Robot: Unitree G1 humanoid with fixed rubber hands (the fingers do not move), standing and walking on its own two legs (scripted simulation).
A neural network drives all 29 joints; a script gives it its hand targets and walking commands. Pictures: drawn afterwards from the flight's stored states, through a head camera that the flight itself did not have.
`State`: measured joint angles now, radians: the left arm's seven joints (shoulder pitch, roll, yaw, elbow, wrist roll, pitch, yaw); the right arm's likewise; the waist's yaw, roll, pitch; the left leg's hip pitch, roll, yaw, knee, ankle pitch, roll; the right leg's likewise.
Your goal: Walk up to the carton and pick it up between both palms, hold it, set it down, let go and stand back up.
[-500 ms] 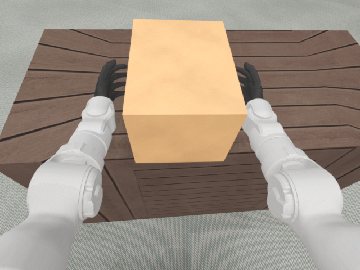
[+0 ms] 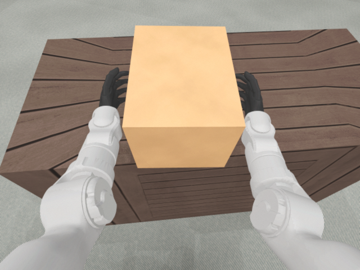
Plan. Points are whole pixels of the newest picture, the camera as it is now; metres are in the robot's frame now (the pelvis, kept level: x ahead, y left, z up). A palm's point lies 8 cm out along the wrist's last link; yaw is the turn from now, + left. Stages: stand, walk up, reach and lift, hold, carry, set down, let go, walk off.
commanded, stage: reach and lift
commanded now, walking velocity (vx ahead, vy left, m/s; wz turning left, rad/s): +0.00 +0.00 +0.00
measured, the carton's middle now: (180, 98) +0.52 +0.01 +0.04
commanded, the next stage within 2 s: none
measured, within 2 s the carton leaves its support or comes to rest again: leaves its support in 1.16 s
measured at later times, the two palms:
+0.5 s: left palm (110, 106) +0.46 +0.17 +0.08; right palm (251, 111) +0.45 -0.15 +0.08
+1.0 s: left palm (110, 106) +0.46 +0.17 +0.08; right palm (250, 112) +0.45 -0.15 +0.08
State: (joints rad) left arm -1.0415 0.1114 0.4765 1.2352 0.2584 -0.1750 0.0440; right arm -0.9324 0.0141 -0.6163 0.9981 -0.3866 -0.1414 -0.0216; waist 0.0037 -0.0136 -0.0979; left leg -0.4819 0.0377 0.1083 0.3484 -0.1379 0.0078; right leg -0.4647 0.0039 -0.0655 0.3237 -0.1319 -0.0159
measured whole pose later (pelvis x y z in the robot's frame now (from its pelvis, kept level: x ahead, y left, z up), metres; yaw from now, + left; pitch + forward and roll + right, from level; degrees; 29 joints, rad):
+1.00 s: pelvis +0.02 +0.00 +0.00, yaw -1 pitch +13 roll +0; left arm -0.92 0.04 0.52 1.06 0.31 -0.11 0.01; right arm -0.81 0.08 -0.64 0.93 -0.44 -0.22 -0.03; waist 0.02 -0.02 -0.08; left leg -0.38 0.04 0.12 0.33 -0.17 0.00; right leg -0.37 0.01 -0.06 0.31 -0.17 -0.02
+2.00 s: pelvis +0.00 +0.00 +0.01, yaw +1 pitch +6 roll -1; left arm -0.89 0.08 0.33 1.06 0.18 -0.03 0.08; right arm -0.83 0.00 -0.46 1.07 -0.23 -0.21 -0.08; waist 0.00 -0.04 -0.11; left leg -0.27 0.03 0.08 0.31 -0.14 0.00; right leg -0.24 0.01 -0.09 0.26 -0.13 -0.02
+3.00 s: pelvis -0.03 +0.00 +0.01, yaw +3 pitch -7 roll -1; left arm -0.73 0.05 0.28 0.48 0.25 0.53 0.05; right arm -0.76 -0.02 -0.21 0.82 0.05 0.13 -0.10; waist -0.07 -0.07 0.01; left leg -0.07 0.02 0.07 0.32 -0.14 0.01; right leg -0.02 -0.01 -0.11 0.27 -0.13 -0.01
